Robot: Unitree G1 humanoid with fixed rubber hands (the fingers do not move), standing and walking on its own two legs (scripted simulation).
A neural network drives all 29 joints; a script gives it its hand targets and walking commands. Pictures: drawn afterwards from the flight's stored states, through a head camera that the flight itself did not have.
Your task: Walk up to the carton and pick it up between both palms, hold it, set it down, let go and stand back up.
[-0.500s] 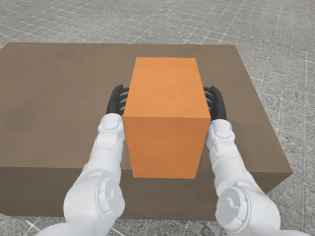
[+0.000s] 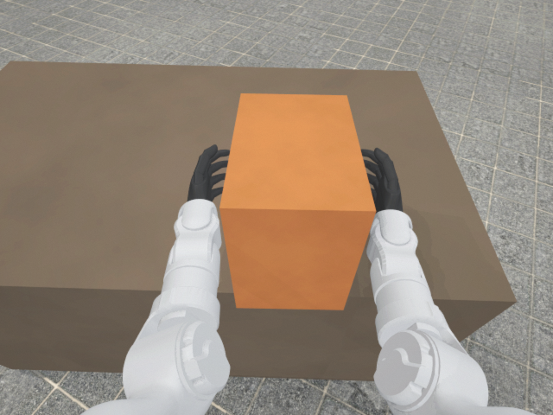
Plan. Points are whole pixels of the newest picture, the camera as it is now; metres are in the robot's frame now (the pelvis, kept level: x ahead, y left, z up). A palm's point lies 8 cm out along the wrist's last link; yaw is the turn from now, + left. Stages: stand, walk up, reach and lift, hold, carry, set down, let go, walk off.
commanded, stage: set down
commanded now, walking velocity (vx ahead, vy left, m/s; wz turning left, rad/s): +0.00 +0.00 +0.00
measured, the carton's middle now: (291, 201) +0.44 +0.02 +0.03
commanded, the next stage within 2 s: none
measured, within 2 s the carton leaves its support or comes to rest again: rests again in 0.18 s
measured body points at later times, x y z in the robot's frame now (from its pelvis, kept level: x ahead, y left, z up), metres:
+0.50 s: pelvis +0.00 +0.00 +0.00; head +0.04 +0.03 +0.45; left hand +0.41 +0.16 +0.07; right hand +0.41 -0.11 +0.08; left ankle +0.00 +0.11 -0.75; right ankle -0.01 -0.12 -0.75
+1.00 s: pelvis +0.00 +0.00 -0.01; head +0.06 +0.02 +0.44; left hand +0.42 +0.16 +0.03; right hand +0.43 -0.12 +0.04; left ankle +0.00 +0.11 -0.75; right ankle -0.01 -0.12 -0.75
